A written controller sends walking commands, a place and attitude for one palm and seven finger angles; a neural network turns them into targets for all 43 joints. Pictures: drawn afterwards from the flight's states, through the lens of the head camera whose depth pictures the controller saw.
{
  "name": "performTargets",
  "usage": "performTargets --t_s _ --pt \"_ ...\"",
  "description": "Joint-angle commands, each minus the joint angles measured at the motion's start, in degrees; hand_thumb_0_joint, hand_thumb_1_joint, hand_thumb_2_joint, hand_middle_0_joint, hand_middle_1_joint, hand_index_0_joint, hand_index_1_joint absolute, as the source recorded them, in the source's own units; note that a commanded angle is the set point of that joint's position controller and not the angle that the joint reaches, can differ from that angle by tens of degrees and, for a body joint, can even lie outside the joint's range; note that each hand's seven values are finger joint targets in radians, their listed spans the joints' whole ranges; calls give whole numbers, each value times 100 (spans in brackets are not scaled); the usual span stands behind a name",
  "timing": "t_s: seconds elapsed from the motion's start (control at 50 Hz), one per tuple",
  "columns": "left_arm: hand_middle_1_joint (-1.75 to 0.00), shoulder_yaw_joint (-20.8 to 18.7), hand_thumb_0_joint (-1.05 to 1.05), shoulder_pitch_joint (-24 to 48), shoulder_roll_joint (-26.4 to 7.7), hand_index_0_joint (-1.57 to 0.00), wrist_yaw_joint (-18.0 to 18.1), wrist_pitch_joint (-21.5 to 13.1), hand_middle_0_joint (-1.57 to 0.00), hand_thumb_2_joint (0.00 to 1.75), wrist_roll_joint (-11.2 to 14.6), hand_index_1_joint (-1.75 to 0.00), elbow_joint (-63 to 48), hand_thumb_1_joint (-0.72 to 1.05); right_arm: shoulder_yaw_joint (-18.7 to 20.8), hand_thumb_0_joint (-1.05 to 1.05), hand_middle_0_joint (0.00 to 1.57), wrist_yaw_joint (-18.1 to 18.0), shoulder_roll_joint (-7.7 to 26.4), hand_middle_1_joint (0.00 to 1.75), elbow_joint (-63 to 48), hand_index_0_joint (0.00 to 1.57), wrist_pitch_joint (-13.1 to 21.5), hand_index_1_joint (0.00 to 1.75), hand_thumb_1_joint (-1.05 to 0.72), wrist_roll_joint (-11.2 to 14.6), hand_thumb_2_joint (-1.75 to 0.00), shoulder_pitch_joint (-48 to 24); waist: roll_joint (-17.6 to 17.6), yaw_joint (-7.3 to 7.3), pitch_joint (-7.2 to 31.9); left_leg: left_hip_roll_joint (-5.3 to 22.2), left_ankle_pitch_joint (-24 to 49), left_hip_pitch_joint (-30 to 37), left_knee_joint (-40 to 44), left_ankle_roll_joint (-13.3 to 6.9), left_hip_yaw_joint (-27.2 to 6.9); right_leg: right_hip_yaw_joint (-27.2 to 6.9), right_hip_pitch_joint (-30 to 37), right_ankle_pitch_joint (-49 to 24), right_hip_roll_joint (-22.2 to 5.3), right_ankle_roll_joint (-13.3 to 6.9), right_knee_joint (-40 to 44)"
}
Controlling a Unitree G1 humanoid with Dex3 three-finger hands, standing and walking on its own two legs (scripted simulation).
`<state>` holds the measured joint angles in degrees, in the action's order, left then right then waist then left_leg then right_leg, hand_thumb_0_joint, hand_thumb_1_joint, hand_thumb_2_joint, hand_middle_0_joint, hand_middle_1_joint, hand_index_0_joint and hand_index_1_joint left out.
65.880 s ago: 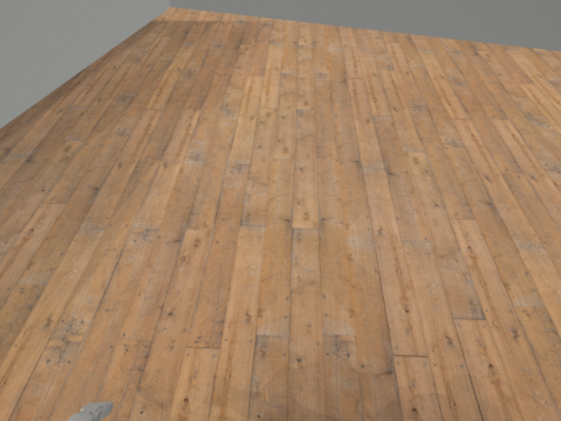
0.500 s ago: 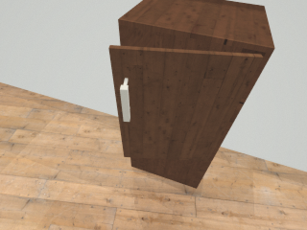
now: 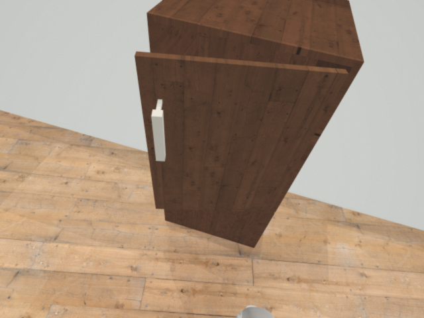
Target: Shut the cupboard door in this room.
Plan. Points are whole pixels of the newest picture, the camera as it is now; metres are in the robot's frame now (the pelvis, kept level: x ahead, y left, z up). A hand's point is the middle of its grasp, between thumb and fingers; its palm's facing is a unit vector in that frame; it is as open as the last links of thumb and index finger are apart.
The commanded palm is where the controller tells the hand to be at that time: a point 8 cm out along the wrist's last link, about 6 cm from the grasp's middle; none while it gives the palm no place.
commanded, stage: shuffle to correct the standing spot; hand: left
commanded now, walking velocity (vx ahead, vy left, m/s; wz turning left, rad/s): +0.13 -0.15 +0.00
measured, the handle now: (160, 131) +0.50 +0.15 +0.04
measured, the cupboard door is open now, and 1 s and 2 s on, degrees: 17 17 17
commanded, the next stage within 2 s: come to a stop and stand still in 0.12 s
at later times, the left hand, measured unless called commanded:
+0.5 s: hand (163, 314) +0.17 +0.10 -0.19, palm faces +0.08 -0.98 -0.16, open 7.2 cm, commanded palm none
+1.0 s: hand out of the picture +0.02 +0.08 -0.18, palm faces +0.14 -0.97 -0.18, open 7.4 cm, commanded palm none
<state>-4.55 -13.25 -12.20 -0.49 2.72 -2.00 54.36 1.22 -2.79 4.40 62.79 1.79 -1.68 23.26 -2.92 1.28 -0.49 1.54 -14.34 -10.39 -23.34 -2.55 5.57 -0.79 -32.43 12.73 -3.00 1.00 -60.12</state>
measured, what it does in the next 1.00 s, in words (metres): steps to the right: right foot, then left foot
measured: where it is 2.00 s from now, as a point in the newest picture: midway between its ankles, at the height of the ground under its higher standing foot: outside the picture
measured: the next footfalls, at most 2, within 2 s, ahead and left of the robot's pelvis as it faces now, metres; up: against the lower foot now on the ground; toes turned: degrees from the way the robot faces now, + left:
right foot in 0.26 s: +0.09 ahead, -0.19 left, +0.00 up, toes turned -1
left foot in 0.46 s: +0.08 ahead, +0.04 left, +0.00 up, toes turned +8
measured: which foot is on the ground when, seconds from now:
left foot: down 0.00-0.24, up 0.26-0.44, down 0.46-1.00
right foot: up 0.00-0.24, down 0.26-1.00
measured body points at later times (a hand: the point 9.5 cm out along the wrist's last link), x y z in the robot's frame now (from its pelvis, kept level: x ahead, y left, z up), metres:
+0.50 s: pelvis +0.07 -0.07 -0.02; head +0.12 -0.06 +0.42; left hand +0.16 +0.15 -0.18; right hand +0.09 -0.31 -0.17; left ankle +0.08 +0.03 -0.75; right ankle +0.08 -0.20 -0.75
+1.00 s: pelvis +0.05 -0.09 -0.01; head +0.06 -0.08 +0.44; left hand +0.02 +0.13 -0.17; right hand +0.15 -0.31 -0.16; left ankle +0.04 +0.03 -0.75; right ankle +0.05 -0.19 -0.75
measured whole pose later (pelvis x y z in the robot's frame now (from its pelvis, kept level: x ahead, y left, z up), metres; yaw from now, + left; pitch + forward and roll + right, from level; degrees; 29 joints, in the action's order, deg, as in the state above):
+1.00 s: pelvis +0.05 -0.09 -0.01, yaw +4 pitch -2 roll +1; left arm -0.2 -17.1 -8.4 1.7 1.4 -0.8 61.7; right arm 1.5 -1.4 9.1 62.0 -1.8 -0.4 7.3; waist -1.0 -2.5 -4.0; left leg 1.1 -13.3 -9.1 -24.8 0.3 3.4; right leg 4.7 -9.4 15.0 -1.2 -1.0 -26.7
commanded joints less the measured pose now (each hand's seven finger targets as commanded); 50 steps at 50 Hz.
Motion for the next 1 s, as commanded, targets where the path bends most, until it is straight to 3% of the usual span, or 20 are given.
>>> performTargets --t_s 0.0,0.12,0.18,0.2,0.22,0.24,0.28,0.34,0.42,0.48,0.56,0.62,0.66,0.68,0.72,0.78,0.86,0.9,0.96,0.98 --pt "-30 133 0 476 138 -20 -83 -95 -20 90 -13 -30 -443 90 228 0 20 -50 993 30 -84 20 135 30 -90 -37 -90 783 855 196 -485 1554 1094 563 1069 -643 -1315 134 -832 6 -224 93 596" --pt "-30 186 0 1044 146 -20 -109 -165 -20 90 59 -30 -552 90 315 0 20 7 1181 30 -56 20 44 30 -90 -91 -90 848 1298 346 -306 1443 2095 264 645 -511 -1053 592 502 311 -43 -15 2203" --pt "-30 118 0 148 -90 -20 -67 -280 -20 90 90 -30 -192 90 344 0 20 37 1186 30 -42 20 -14 30 -90 -41 -90 638 874 -91 307 1026 1600 -199 -251 -160 -869 743 2493 -333 166 -108 3679" --pt "-30 75 0 -326 -439 -20 0 -341 -20 90 86 -30 5 90 289 0 20 87 934 30 -41 20 3 30 -90 26 -90 709 342 -298 609 762 944 -1255 -972 46 -665 179 3965 -858 -385 -338 3737" --pt "-30 -16 0 -916 -847 -20 98 -391 -20 90 75 -30 247 90 158 0 20 118 495 30 -154 20 3 30 -90 71 -90 656 -943 -509 915 119 -1437 -2524 -2158 336 117 -812 5010 -1813 -1725 -809 3609" --pt "-30 17 0 -1028 -940 -20 151 -401 -20 90 118 -30 238 90 165 0 20 78 681 30 -341 20 -94 30 -90 85 -90 202 -594 -607 718 100 -2572 -2436 -3129 340 -252 -1096 4070 -2477 -2169 -1154 3795" --pt "-30 83 0 -254 -584 -20 217 -472 -20 90 122 -30 204 90 184 0 20 86 573 30 -262 20 -189 30 -90 102 -90 152 -945 -238 346 360 -1999 -1952 -3316 401 -489 -874 3020 -3157 -1868 -1192 3844" --pt "-30 112 0 396 -441 -20 304 -392 -20 90 58 -30 46 90 158 0 20 99 399 30 -79 20 -244 30 -90 146 -90 200 -508 17 57 200 -1197 -1099 -2196 522 -213 -69 2310 -3793 -1458 -1031 3503" --pt "-30 -7 0 383 -390 -20 319 -220 -20 90 107 -30 -169 90 282 0 20 108 635 30 -175 20 -277 30 -90 93 -90 214 -281 48 -8 114 880 91 -590 479 8 72 1520 -2370 -1116 -641 2886" --pt "-30 92 0 322 -8 -20 319 -74 -20 90 111 -30 -303 90 351 0 20 104 1195 30 -511 20 -215 30 -90 37 -90 -395 1815 -60 39 1414 3658 -289 237 -472 -1378 648 1632 1036 -48 10 1736" --pt "-30 130 0 74 -41 -20 305 -101 -20 90 125 -30 -190 90 377 0 20 68 1370 30 -753 20 -228 30 -90 5 -90 -982 1181 -155 381 1389 4839 733 -123 -827 -1201 317 1306 1520 34 -55 1662" --pt "-30 183 0 -353 -163 -20 293 -240 -20 90 78 -30 -50 90 368 0 20 101 1325 30 -820 20 -232 30 -90 90 -90 -1235 513 -280 668 923 3790 1002 -751 -317 -787 299 1936 -403 -79 5 3714" --pt "-30 173 0 -343 -600 -20 294 -327 -20 90 52 -30 10 90 325 0 20 161 1009 30 -914 20 -267 30 -90 153 -90 -1220 -556 -109 382 208 766 -131 -830 235 -330 -720 2449 -3358 -1206 -449 3704" --pt "-30 182 0 -287 -635 -20 290 -352 -20 90 63 -30 17 90 286 0 20 170 906 30 -888 20 -359 30 -90 115 -90 -1376 -1319 -149 246 -10 -582 -413 -1041 342 -277 -925 2449 -3749 -1352 -722 3765" --pt "-30 222 0 -388 -551 -20 300 -365 -20 90 36 -30 78 90 271 0 20 155 886 30 -852 20 -403 30 -90 115 -90 -1530 -1018 -202 107 -41 -1213 -701 -1564 358 -400 -915 2577 -4310 -1388 -1029 3699" --pt "-30 217 0 -427 -625 -20 304 -366 -20 90 49 -30 130 90 199 0 20 155 825 30 -728 20 -368 30 -90 159 -90 -1533 -727 -185 187 -102 -827 -508 -993 408 -304 -623 2798 -4414 -1141 -986 3431" --pt "-30 266 0 -376 -437 -20 277 -347 -20 90 102 -30 235 90 167 0 20 121 999 30 -432 20 -262 30 -90 114 -90 -1358 -36 -118 241 412 1399 788 86 235 -527 -252 1994 -2249 -598 -336 3522" --pt "-30 288 0 -315 -390 -20 260 -288 -20 90 81 -30 300 90 143 0 20 144 994 30 -340 20 -257 30 -90 133 -90 -1450 474 -178 10 528 1101 523 176 182 -607 -123 1943 -826 -461 -142 3934" --pt "-30 323 0 -390 -326 -20 239 -265 -20 90 102 -30 503 90 53 0 20 134 936 30 -206 20 -251 30 -90 120 -90 -1336 397 -209 -390 468 282 55 478 185 -720 -141 1968 111 -387 -132 4247" --pt "-30 360 0 -1174 -316 -20 468 -517 -20 90 3 -30 791 90 77 0 20 164 1247 30 -589 20 -63 30 -90 141 -90 -1560 460 -358 -204 469 1140 58 -846 291 -494 -489 2014 -2580 -687 -118 3922"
